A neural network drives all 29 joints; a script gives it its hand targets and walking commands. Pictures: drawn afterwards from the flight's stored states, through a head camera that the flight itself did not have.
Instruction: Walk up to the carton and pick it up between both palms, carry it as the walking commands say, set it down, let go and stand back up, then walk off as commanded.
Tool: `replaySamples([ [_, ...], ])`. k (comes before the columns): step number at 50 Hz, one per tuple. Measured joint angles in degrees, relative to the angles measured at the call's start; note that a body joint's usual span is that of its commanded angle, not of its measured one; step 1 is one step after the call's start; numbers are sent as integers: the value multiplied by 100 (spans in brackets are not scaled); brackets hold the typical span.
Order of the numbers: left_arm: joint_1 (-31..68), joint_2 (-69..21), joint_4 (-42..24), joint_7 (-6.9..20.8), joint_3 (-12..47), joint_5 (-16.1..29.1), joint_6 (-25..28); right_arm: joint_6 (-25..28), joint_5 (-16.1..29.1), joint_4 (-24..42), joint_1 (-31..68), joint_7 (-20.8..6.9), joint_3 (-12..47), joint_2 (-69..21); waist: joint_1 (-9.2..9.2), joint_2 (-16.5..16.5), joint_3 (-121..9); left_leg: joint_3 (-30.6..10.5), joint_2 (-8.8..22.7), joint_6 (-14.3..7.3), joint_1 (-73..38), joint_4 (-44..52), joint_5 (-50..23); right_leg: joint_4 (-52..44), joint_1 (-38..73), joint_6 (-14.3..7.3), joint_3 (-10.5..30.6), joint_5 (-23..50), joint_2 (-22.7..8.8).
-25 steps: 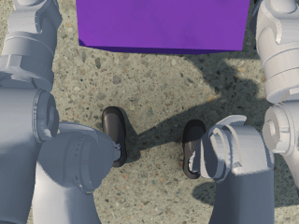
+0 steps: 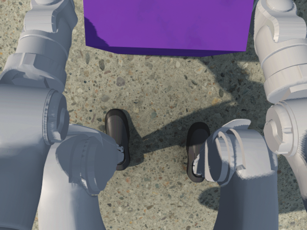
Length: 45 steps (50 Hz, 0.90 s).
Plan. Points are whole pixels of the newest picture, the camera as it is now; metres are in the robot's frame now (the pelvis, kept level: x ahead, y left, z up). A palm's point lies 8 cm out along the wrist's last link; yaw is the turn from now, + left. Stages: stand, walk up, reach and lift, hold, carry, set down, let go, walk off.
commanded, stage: reach and lift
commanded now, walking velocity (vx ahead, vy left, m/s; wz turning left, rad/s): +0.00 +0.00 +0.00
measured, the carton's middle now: out of the picture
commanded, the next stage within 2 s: none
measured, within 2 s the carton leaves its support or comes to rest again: leaves its support in 0.98 s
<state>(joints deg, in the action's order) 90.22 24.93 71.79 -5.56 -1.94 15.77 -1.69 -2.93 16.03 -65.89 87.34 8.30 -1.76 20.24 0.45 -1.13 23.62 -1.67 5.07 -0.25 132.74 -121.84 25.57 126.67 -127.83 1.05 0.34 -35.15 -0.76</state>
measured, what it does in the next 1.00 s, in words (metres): stands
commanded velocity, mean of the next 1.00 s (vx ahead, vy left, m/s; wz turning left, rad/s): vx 0.00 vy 0.00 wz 0.00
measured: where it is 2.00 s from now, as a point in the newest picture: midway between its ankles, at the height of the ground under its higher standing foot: (157, 155)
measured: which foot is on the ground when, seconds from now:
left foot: down 0.00-1.00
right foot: down 0.00-1.00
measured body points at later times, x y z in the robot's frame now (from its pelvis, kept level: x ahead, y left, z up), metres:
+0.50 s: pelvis +0.00 +0.00 +0.00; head +0.38 +0.01 +0.23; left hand +0.58 +0.18 -0.18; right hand +0.57 -0.16 -0.18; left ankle +0.14 +0.14 -0.34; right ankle +0.10 -0.12 -0.34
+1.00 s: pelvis +0.01 +0.00 -0.01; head +0.38 +0.01 +0.24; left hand +0.57 +0.19 -0.17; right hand +0.57 -0.15 -0.17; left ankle +0.14 +0.14 -0.34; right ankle +0.10 -0.12 -0.34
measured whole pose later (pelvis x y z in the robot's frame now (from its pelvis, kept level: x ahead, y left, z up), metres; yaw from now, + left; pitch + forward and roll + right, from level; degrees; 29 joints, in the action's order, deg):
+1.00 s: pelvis +0.01 +0.00 -0.01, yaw -1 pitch +39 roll +0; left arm 84.2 21.6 59.9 -4.1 -8.7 7.6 -12.4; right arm -12.3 8.4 -55.3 82.5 7.7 -10.0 16.3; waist -1.3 -1.5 18.3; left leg -2.6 3.0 1.4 135.1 -123.6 27.2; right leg 127.7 -131.4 1.8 1.5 -35.0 1.6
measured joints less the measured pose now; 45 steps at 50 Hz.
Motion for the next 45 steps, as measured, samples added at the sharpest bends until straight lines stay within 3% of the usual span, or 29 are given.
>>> replaySamples([
  [17, 163, -144, 53, -16, 75, -71, 85, 55, 219, -128, 204, 91, 260, 15, -28, -15, 184, -24, 37, 14, -147, 56, 26, -98, 111, 8, -7, 49, 79],
  [27, 161, -221, -74, 117, -385, -523, -295, -298, -256, -139, 260, -134, -247, -23, -139, -89, 19, -149, -153, 157, -11, -112, 77, -11, -78, 75, 39, 114, 240],
  [36, -79, -328, -626, 363, -811, -918, -721, -626, -604, 403, -52, -379, -798, -77, -141, -71, -99, -104, -184, 83, 184, -264, 64, 149, -261, 137, 107, 120, 251],
  [45, -262, -344, -910, 232, -777, -940, -977, -847, -690, 858, -292, -273, -821, -206, -146, -21, -260, -83, -191, 105, 231, -242, 97, 153, -335, 123, 131, 85, 253],
])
